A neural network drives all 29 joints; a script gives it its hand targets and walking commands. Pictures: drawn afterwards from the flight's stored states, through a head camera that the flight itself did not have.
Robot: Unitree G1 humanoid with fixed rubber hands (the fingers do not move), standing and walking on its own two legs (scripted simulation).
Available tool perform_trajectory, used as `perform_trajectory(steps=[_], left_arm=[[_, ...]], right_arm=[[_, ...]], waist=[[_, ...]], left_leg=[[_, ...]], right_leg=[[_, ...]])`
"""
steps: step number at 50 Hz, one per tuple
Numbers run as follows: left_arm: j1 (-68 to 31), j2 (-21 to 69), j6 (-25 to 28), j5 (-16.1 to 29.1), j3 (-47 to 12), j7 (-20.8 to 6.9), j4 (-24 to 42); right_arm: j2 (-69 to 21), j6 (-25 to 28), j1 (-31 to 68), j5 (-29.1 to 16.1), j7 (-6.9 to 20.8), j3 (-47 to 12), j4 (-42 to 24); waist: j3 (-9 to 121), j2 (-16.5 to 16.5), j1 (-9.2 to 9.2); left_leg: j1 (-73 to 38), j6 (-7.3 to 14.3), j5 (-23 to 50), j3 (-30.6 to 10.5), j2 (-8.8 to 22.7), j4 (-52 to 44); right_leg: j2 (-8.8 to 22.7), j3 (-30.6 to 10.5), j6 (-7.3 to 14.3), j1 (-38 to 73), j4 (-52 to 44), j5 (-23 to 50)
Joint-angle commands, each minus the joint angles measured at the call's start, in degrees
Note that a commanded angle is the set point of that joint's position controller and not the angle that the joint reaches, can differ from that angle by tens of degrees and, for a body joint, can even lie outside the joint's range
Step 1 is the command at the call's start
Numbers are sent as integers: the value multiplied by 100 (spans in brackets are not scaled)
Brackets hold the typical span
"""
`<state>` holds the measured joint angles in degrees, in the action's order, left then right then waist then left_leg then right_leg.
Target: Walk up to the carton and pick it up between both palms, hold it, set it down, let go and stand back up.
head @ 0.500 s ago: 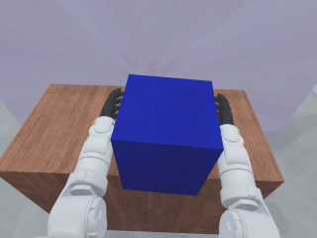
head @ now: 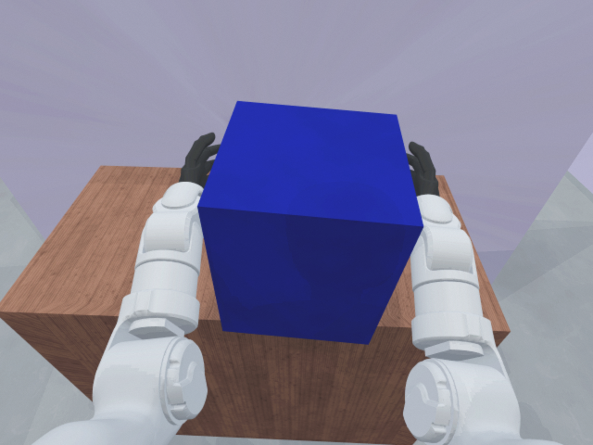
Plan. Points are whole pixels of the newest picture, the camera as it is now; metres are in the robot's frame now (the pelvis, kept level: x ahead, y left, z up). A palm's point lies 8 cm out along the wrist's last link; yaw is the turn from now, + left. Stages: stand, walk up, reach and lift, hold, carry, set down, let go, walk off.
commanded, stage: reach and lift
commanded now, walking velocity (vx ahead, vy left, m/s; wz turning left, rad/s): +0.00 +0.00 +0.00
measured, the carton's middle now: (305, 227) +0.38 -0.02 +0.13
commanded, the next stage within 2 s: none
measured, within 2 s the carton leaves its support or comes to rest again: neither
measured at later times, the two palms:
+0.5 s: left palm (160, 200) +0.40 +0.17 +0.17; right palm (390, 201) +0.38 -0.13 +0.17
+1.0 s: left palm (185, 209) +0.35 +0.13 +0.19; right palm (436, 212) +0.34 -0.17 +0.19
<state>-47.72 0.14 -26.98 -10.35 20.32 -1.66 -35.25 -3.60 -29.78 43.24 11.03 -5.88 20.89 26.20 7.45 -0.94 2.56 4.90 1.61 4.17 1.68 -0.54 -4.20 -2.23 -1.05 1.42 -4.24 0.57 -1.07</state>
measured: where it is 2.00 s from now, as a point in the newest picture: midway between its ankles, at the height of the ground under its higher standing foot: outside the picture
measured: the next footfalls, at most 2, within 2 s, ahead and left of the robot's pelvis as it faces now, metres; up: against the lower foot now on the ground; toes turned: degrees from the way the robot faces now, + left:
none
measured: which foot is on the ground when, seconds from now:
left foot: down 0.00-1.00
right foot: down 0.00-1.00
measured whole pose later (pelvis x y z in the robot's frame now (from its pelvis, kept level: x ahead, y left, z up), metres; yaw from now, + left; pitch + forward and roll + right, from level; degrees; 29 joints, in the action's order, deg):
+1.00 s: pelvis -0.02 +0.01 +0.00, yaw -1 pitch +1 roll +0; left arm -38.0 1.3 -37.3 -4.1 9.8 7.1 -19.9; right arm 2.5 -38.6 36.3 3.5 -6.4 10.7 16.6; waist 8.6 -1.4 0.9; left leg 4.4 1.5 2.1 2.7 -0.7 1.2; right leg -2.0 -2.0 1.2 -3.1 4.0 -1.8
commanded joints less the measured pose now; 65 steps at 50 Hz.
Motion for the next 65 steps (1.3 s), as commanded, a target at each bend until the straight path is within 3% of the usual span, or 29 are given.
perform_trajectory(steps=[1,4,6,7,14,17,18,23,24,25,31,35,39,42,44,50,53,58,59,60,62,63,65], left_arm=[[-4124,2725,508,71,-1368,-597,701],[-4170,2616,640,-145,-1223,-595,517],[-4186,2619,697,-270,-1216,-600,448],[-4063,2607,713,-281,-1150,-600,292],[-3982,2622,805,-389,-1153,-613,32],[-4006,2820,892,-216,-1368,-571,318],[-3964,2834,903,-131,-1531,-554,417],[-3870,3009,806,86,-2076,-391,773],[-3763,3102,769,169,-2185,-341,789],[-3642,3123,739,238,-2285,-294,773],[-3480,3189,459,594,-2729,-91,1221],[-3348,3336,230,945,-3040,56,1669],[-3114,3537,-77,1192,-3351,264,2166],[-2831,3522,-388,1333,-3409,347,2402],[-2693,3377,-599,1271,-3326,360,2505],[-2430,3053,-974,1097,-2840,130,2522],[-2828,2912,-933,1049,-2796,0,2838],[-3392,2709,-813,1077,-2785,-183,2992],[-3413,2675,-795,1043,-2778,-214,2906],[-3478,2617,-751,1024,-2719,-231,2880],[-3577,2531,-700,967,-2699,-265,2823],[-3588,2547,-718,932,-2628,-277,2505],[-3406,2505,-718,798,-2381,-311,2007]], right_arm=[[-3294,449,4402,-309,759,-1965,-714],[-3221,586,4391,-193,842,-1820,-315],[-3139,683,4394,-139,904,-1733,-146],[-3077,721,4357,-71,923,-1652,-97],[-2831,892,4230,145,1065,-1206,289],[-2832,995,4253,44,1102,-1341,119],[-2806,1010,4201,19,1103,-1345,9],[-2599,965,4042,-169,1089,-1588,-123],[-2620,964,4066,-239,1077,-1688,-360],[-2483,952,4037,-277,1066,-1724,-345],[-2417,663,3458,-497,1046,-1894,-324],[-2497,498,3624,-833,950,-2407,-1004],[-2711,204,3697,-1308,795,-3125,-1741],[-2791,-120,3504,-1460,746,-3468,-2059],[-2860,-357,3248,-1501,741,-3526,-1994],[-3004,-782,3125,-1407,766,-3411,-2136],[-3200,-819,3343,-1451,732,-3365,-2257],[-3294,-726,3749,-1381,554,-3320,-2199],[-3290,-681,3856,-1368,525,-3347,-2216],[-3309,-673,3889,-1338,511,-3349,-2097],[-3198,-645,3897,-1267,506,-3136,-1800],[-3088,-618,3970,-1191,507,-3039,-1625],[-2882,-589,3960,-975,524,-2714,-1243]], waist=[[2909,355,-146],[3173,352,-119],[3283,131,-150],[3220,248,-150],[3051,-66,16],[3120,-126,3],[3075,-115,83],[3377,-468,72],[3372,-355,92],[3274,-471,101],[2885,-453,271],[2895,-318,144],[2941,-225,-151],[2649,171,-222],[2305,208,-287],[1887,615,-348],[2002,581,-284],[2209,475,-324],[2340,296,-387],[2479,407,-363],[2500,247,-372],[2418,110,-421],[2120,93,-343]], left_leg=[[-1197,429,315,-265,-52,350],[-1366,351,150,-252,1,360],[-1369,297,158,-180,0,338],[-1321,288,155,-213,9,346],[-1476,127,147,-277,109,413],[-1725,45,578,-360,195,532],[-1871,9,715,-382,220,612],[-2254,-145,1114,-487,294,750],[-2359,-200,1307,-539,333,845],[-2416,-235,1299,-540,358,890],[-2845,-340,1600,-664,446,1043],[-2865,-281,2021,-601,441,1234],[-2780,-196,2351,-553,321,1405],[-2537,-123,2026,-547,299,1375],[-2228,-34,1557,-501,237,1256],[-1360,192,194,-385,88,986],[-977,315,-173,-345,-4,944],[-762,279,-537,-179,-86,1242],[-698,254,-596,-116,-92,1308],[-737,236,-686,-103,-83,1387],[-508,197,-929,-67,-101,1458],[-486,148,-1002,-33,-93,1479],[-306,132,-1129,-76,-64,1486]], right_leg=[[327,-124,-417,580,546,2381],[295,-24,-320,328,341,1772],[295,-42,-239,216,248,1566],[290,-31,-229,212,211,1503],[212,48,-8,-252,-3,959],[217,16,92,-270,-90,1078],[206,3,125,-353,-115,1117],[163,1,205,-317,-177,1103],[163,-22,234,-372,-191,1145],[153,-24,239,-437,-185,1149],[137,-84,324,-523,-199,1217],[142,-122,280,-435,-77,1417],[120,-197,160,-306,150,1652],[89,-178,67,-370,273,1514],[115,-199,-9,-280,364,1439],[234,-267,-267,-40,689,1159],[317,-367,-405,-32,864,1115],[425,-436,-434,-433,871,10],[456,-440,-433,-466,895,-161],[480,-474,-450,-527,870,-524],[397,-341,-354,-722,895,-808],[407,-383,-310,-795,873,-966],[366,-311,-266,-951,844,-1173]])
